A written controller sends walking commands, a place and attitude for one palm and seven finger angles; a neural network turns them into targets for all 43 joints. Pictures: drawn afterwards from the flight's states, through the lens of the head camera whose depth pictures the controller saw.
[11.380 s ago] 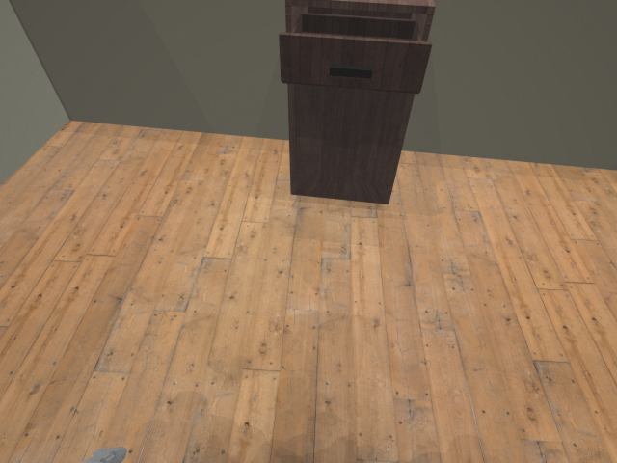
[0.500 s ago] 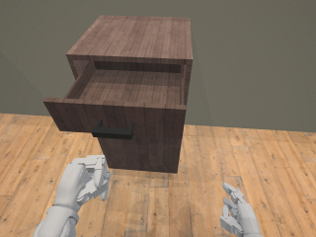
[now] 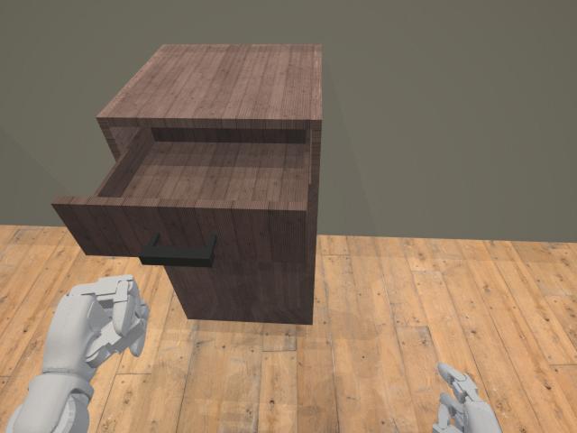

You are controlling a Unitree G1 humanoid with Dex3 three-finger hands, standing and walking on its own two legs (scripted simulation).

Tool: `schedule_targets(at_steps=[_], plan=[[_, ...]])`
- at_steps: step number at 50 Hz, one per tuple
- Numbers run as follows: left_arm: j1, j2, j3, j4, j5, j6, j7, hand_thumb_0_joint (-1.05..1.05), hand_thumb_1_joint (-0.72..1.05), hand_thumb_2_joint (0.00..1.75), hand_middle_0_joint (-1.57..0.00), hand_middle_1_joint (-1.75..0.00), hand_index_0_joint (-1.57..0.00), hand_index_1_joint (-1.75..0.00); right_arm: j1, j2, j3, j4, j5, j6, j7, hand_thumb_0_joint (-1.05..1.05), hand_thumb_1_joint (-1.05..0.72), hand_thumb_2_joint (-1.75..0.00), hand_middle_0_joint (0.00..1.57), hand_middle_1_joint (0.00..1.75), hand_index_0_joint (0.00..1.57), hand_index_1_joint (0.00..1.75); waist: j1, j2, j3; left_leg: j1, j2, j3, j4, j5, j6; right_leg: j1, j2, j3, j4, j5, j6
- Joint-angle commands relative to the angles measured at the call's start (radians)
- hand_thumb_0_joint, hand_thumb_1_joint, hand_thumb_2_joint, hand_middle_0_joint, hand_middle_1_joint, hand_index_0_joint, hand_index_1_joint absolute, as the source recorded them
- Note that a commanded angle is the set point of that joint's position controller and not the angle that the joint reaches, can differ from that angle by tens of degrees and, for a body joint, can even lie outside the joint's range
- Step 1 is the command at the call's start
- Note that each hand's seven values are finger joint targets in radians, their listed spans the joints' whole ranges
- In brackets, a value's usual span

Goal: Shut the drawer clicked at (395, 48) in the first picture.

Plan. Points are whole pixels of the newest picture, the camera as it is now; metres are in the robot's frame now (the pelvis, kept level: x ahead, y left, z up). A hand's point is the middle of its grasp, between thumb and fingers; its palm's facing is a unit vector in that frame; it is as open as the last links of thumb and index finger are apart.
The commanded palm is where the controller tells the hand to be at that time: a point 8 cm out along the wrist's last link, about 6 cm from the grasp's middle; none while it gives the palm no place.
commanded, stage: bring the fist close to the handle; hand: left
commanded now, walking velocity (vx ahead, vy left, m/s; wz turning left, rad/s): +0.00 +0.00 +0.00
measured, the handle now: (180, 247) +0.41 +0.23 +0.02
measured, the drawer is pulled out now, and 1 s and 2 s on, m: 0.24 0.24 0.24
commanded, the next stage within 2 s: push the drawer shut in 1.46 s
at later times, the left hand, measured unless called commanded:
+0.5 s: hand (163, 322) +0.24 +0.19 +0.06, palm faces -0.02 -1.00 -0.02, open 3.3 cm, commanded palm +0.22 +0.24 +0.07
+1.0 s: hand (191, 307) +0.29 +0.17 +0.02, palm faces -0.01 -1.00 -0.04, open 3.3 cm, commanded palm +0.27 +0.23 +0.02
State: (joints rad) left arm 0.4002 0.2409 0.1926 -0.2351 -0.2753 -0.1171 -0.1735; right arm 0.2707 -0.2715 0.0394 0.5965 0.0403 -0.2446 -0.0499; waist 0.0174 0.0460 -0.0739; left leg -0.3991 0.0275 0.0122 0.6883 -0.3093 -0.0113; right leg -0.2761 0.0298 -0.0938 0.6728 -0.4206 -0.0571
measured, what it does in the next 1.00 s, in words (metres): stands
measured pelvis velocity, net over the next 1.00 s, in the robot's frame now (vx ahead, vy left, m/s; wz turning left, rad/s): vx -0.01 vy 0.02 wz -0.02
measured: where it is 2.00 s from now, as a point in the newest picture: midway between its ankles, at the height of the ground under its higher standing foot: outside the picture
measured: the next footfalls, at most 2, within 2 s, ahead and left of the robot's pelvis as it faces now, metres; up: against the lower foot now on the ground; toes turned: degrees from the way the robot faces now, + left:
none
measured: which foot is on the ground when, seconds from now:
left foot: down 0.00-1.00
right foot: down 0.00-1.00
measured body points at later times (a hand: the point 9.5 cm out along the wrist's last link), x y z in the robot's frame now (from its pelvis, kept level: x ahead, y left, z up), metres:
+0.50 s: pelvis +0.00 +0.01 -0.01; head +0.02 +0.00 +0.44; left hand +0.24 +0.24 +0.07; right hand +0.17 -0.23 -0.08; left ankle +0.03 +0.13 -0.72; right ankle -0.04 -0.07 -0.72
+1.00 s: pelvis -0.01 +0.02 -0.03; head +0.03 +0.02 +0.42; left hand +0.28 +0.23 +0.03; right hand +0.14 -0.22 -0.12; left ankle +0.03 +0.13 -0.72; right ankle -0.04 -0.07 -0.72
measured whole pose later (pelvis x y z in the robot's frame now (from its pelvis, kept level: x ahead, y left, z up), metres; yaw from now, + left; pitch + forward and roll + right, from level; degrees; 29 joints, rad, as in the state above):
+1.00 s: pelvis -0.01 +0.02 -0.03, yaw -1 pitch +10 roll -1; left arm 0.04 0.18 0.10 0.23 -0.18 -0.33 -0.11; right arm 0.24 -0.24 0.03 0.59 0.01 -0.15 -0.01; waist -0.02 0.03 -0.10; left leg -0.72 0.02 0.04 0.92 -0.39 0.02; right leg -0.60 0.01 -0.07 0.93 -0.50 -0.03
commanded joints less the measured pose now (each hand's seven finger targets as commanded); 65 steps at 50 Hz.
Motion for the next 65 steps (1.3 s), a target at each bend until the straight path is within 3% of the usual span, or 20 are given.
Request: schedule_targets(at_steps=[1,6,11,14,20,21,23,26,30,31,34,41,43,49,51,55,58,60,62,65], plan=[[-0.072,0.124,0.062,-0.108,-0.037,-0.038,-0.082,0.0,0.9,0.9,-1.4,-1.6,-1.4,-1.6,-0.123,-0.098,-0.04,-0.152,0.013,-0.068,-0.018,0.0,-0.9,-0.9,0.2,0.3,0.2,0.3,-0.009,-0.117,-0.019,0.052,-0.034,-0.015,-0.031,0.139,0.042,-0.051,-0.074,0.163,-0.19,0.393,0.12],[-0.162,0.165,0.117,-0.094,-0.049,-0.052,-0.095,0.0,0.9,0.9,-1.4,-1.6,-1.4,-1.6,-0.122,-0.103,-0.044,-0.139,0.009,-0.075,-0.031,0.0,-0.9,-0.9,0.2,0.3,0.2,0.3,-0.009,-0.118,-0.018,0.057,-0.038,-0.019,-0.031,0.147,0.044,-0.068,-0.074,0.161,-0.183,0.391,0.12],[-0.216,0.16,0.116,-0.08,-0.032,-0.137,-0.073,0.0,0.9,0.9,-1.4,-1.6,-1.4,-1.6,-0.108,-0.098,-0.046,-0.128,0.001,-0.085,-0.021,0.0,-0.9,-0.9,0.2,0.3,0.2,0.3,-0.013,-0.055,-0.088,0.089,-0.04,-0.016,-0.025,0.186,0.044,-0.071,-0.062,0.13,-0.134,0.429,0.098],[-0.209,0.112,0.058,-0.045,-0.023,-0.163,-0.089,0.0,0.9,0.9,-1.4,-1.6,-1.4,-1.6,-0.104,-0.094,-0.048,-0.131,0.001,-0.085,-0.014,0.0,-0.9,-0.9,0.2,0.3,0.2,0.3,-0.02,-0.019,-0.125,0.104,-0.041,-0.009,-0.019,0.209,0.045,-0.077,-0.057,0.11,-0.106,0.459,0.089],[-0.248,0.114,0.046,0.065,-0.02,-0.155,-0.097,0.0,0.9,0.9,-1.4,-1.6,-1.4,-1.6,-0.102,-0.109,-0.054,-0.136,0.002,-0.067,-0.016,0.0,-0.9,-0.9,0.2,0.3,0.2,0.3,-0.025,-0.072,-0.094,0.045,-0.038,-0.017,-0.009,0.161,0.045,-0.133,-0.044,0.098,-0.094,0.347,0.078],[-0.256,0.139,0.07,0.086,-0.016,-0.157,-0.087,0.0,0.9,0.9,-1.4,-1.6,-1.4,-1.6,-0.102,-0.111,-0.054,-0.13,0.001,-0.059,-0.018,0.0,-0.9,-0.9,0.2,0.3,0.2,0.3,-0.025,-0.082,-0.072,0.03,-0.035,-0.019,-0.007,0.155,0.046,-0.145,-0.04,0.099,-0.097,0.324,0.075],[-0.291,0.101,0.036,0.052,-0.008,-0.176,-0.076,0.0,0.9,0.9,-1.4,-1.6,-1.4,-1.6,-0.104,-0.102,-0.057,-0.146,-0.002,-0.057,-0.013,0.0,-0.9,-0.9,0.2,0.3,0.2,0.3,-0.02,-0.055,-0.135,0.06,-0.037,-0.017,-0.008,0.176,0.047,-0.147,-0.034,0.079,-0.064,0.33,0.066],[-0.253,0.118,0.058,0.038,0.003,-0.205,-0.04,0.0,0.9,0.9,-1.4,-1.6,-1.4,-1.6,-0.093,-0.1,-0.058,-0.146,-0.01,-0.051,-0.003,0.0,-0.9,-0.9,0.2,0.3,0.2,0.3,-0.005,-0.011,-0.183,0.076,-0.029,-0.018,0.001,0.224,0.044,-0.145,-0.023,0.053,-0.026,0.353,0.052],[-0.318,0.055,-0.022,0.064,0.025,-0.234,-0.015,0.0,0.9,0.9,-1.4,-1.6,-1.4,-1.6,-0.091,-0.096,-0.059,-0.145,-0.013,-0.042,0.008,0.0,-0.9,-0.9,0.2,0.3,0.2,0.3,-0.033,-0.009,-0.166,0.055,-0.022,-0.029,0.021,0.19,0.039,-0.222,-0.016,0.039,0.007,0.297,0.049],[-0.315,0.064,-0.018,0.088,0.033,-0.235,-0.007,0.0,0.9,0.9,-1.4,-1.6,-1.4,-1.6,-0.085,-0.102,-0.06,-0.142,-0.014,-0.035,0.009,0.0,-0.9,-0.9,0.2,0.3,0.2,0.3,-0.039,-0.048,-0.142,0.03,-0.019,-0.034,0.025,0.171,0.042,-0.235,-0.014,0.038,0.008,0.275,0.049],[-0.376,0.034,-0.064,0.128,0.051,-0.233,0.0,0.0,0.9,0.9,-1.4,-1.6,-1.4,-1.6,-0.088,-0.104,-0.062,-0.148,-0.012,-0.019,0.011,0.0,-0.9,-0.9,0.2,0.3,0.2,0.3,-0.049,-0.021,-0.142,0.003,-0.016,-0.044,0.033,0.117,0.035,-0.284,-0.015,0.033,0.032,0.205,0.046],[-0.463,0.077,-0.022,0.152,0.076,-0.263,0.057,0.0,0.9,0.9,-1.4,-1.6,-1.4,-1.6,-0.077,-0.105,-0.066,-0.148,-0.026,0.016,0.014,0.0,-0.9,-0.9,0.2,0.3,0.2,0.3,-0.037,-0.03,-0.259,-0.009,-0.012,-0.046,0.077,0.137,0.036,-0.293,-0.013,0.04,0.084,0.209,0.042],[-0.472,0.052,-0.037,0.169,0.08,-0.277,0.069,0.0,0.9,0.9,-1.4,-1.6,-1.4,-1.6,-0.079,-0.098,-0.065,-0.15,-0.027,0.024,0.02,0.0,-0.9,-0.9,0.2,0.3,0.2,0.3,-0.035,-0.006,-0.27,-0.009,-0.01,-0.046,0.091,0.16,0.031,-0.308,-0.013,0.038,0.105,0.225,0.039],[-0.551,0.059,-0.032,0.333,0.083,-0.283,0.059,0.0,0.9,0.9,-1.4,-1.6,-1.4,-1.6,-0.072,-0.107,-0.064,-0.138,-0.026,0.06,0.023,0.0,-0.9,-0.9,0.2,0.3,0.2,0.3,-0.058,-0.059,-0.212,-0.122,-0.016,-0.034,0.135,0.081,0.036,-0.361,-0.013,0.057,0.116,0.188,0.045],[-0.587,0.096,0.002,0.382,0.082,-0.285,0.049,0.0,0.9,0.9,-1.4,-1.6,-1.4,-1.6,-0.065,-0.113,-0.065,-0.132,-0.024,0.072,0.02,0.0,-0.9,-0.9,0.2,0.3,0.2,0.3,-0.057,-0.066,-0.204,-0.162,-0.017,-0.031,0.147,0.055,0.037,-0.364,-0.014,0.067,0.118,0.163,0.045],[-0.66,0.111,0.014,0.32,0.064,-0.319,0.031,0.0,0.9,0.9,-1.4,-1.6,-1.4,-1.6,-0.063,-0.106,-0.07,-0.144,-0.023,0.076,0.018,0.0,-0.9,-0.9,0.2,0.3,0.2,0.3,-0.045,0.013,-0.32,-0.121,-0.019,-0.024,0.173,0.104,0.038,-0.336,-0.017,0.084,0.139,0.217,0.041],[-0.628,0.137,0.038,0.264,0.053,-0.342,0.03,0.0,0.9,0.9,-1.4,-1.6,-1.4,-1.6,-0.052,-0.104,-0.073,-0.149,-0.023,0.078,0.016,0.0,-0.9,-0.9,0.2,0.3,0.2,0.3,-0.035,0.019,-0.397,-0.082,-0.014,-0.025,0.177,0.18,0.041,-0.287,-0.012,0.085,0.153,0.296,0.04],[-0.642,0.098,-0.007,0.279,0.051,-0.339,0.025,0.0,0.9,0.9,-1.4,-1.6,-1.4,-1.6,-0.051,-0.101,-0.07,-0.144,-0.019,0.077,0.017,0.0,-0.9,-0.9,0.2,0.3,0.2,0.3,-0.053,0.026,-0.364,-0.089,-0.013,-0.026,0.18,0.169,0.039,-0.314,-0.011,0.078,0.154,0.287,0.043],[-0.631,0.111,0.01,0.36,0.048,-0.32,0.022,0.0,0.9,0.9,-1.4,-1.6,-1.4,-1.6,-0.045,-0.109,-0.071,-0.129,-0.017,0.085,0.014,0.0,-0.9,-0.9,0.2,0.3,0.2,0.3,-0.066,-0.046,-0.281,-0.151,-0.013,-0.026,0.182,0.113,0.044,-0.336,-0.011,0.088,0.133,0.252,0.052],[-0.588,0.099,0.004,0.425,0.043,-0.285,0.007,0.0,0.9,0.9,-1.4,-1.6,-1.4,-1.6,-0.043,-0.117,-0.07,-0.139,-0.01,0.097,0.014,0.0,-0.9,-0.9,0.2,0.3,0.2,0.3,-0.062,-0.087,-0.229,-0.193,-0.02,-0.021,0.169,0.069,0.044,-0.335,-0.018,0.097,0.109,0.212,0.056]])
